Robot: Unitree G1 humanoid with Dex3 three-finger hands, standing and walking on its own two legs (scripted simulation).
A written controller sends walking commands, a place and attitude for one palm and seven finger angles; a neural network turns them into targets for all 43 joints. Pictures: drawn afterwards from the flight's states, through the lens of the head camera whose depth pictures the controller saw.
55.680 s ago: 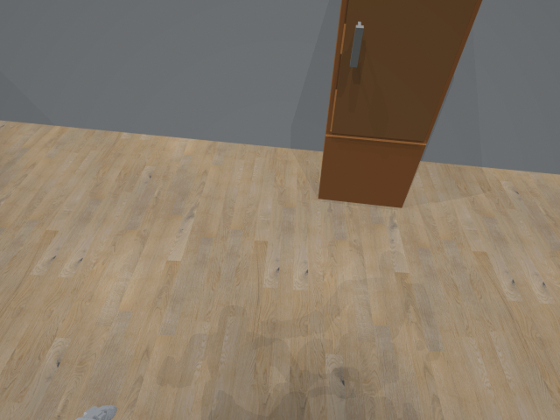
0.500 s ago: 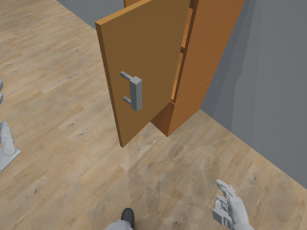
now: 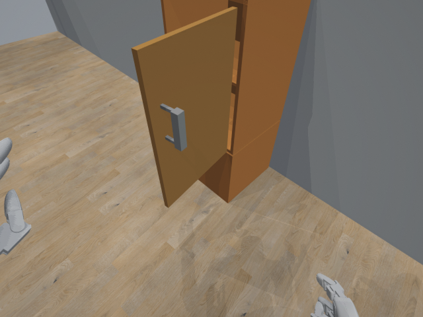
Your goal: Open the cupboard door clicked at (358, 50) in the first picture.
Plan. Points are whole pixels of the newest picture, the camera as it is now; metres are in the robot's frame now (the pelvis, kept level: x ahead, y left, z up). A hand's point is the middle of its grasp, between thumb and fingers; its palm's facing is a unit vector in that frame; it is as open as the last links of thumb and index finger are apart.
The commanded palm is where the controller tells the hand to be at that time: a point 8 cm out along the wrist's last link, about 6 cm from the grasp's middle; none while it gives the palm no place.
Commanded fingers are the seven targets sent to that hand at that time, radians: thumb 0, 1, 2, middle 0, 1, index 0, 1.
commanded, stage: stop stepping back and stand still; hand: left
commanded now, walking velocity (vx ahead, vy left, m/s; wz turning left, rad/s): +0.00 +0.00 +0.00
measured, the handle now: (172, 127) +0.58 +0.13 +0.03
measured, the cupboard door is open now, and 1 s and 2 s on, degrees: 97 97 97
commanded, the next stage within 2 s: let the arm hang, fingers relaxed in 0.84 s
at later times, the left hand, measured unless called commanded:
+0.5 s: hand out of the picture +0.14 +0.29 +0.17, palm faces +0.43 -0.77 -0.47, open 7.4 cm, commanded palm +0.08 +0.32 +0.18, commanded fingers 0.00 0.90 0.90 -0.20 -0.30 -0.20 -0.30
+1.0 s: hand (3, 284) +0.15 +0.29 +0.11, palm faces +0.33 -0.80 -0.51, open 7.4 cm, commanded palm none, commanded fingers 0.00 0.90 0.90 -0.20 -0.30 -0.20 -0.30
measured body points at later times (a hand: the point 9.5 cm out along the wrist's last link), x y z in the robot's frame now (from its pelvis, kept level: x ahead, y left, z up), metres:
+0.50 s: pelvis -0.06 +0.03 +0.01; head -0.06 +0.03 +0.46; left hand +0.11 +0.33 +0.20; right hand +0.11 -0.20 -0.07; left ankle -0.02 +0.14 -0.73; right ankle +0.00 -0.08 -0.73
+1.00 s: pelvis -0.06 +0.03 +0.00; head -0.06 +0.01 +0.45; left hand +0.12 +0.33 +0.14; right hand +0.10 -0.22 -0.10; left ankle -0.02 +0.14 -0.73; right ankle +0.00 -0.08 -0.73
